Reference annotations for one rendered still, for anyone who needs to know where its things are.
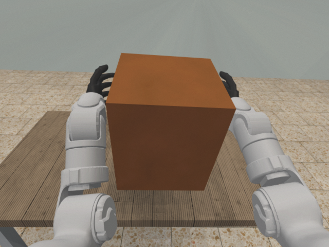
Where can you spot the robot right upper arm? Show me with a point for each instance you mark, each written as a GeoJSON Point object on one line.
{"type": "Point", "coordinates": [288, 213]}

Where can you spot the robot left forearm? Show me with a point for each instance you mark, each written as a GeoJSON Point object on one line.
{"type": "Point", "coordinates": [85, 166]}

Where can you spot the robot left upper arm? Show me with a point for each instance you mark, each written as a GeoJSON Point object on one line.
{"type": "Point", "coordinates": [83, 221]}

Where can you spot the carton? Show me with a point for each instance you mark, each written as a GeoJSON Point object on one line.
{"type": "Point", "coordinates": [168, 117]}

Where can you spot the robot right forearm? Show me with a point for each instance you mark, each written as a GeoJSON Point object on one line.
{"type": "Point", "coordinates": [266, 162]}

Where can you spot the robot right hand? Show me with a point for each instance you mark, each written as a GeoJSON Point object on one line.
{"type": "Point", "coordinates": [229, 84]}

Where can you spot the table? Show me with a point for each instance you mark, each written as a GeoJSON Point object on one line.
{"type": "Point", "coordinates": [30, 180]}

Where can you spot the robot left hand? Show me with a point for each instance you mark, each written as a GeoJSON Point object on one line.
{"type": "Point", "coordinates": [96, 80]}

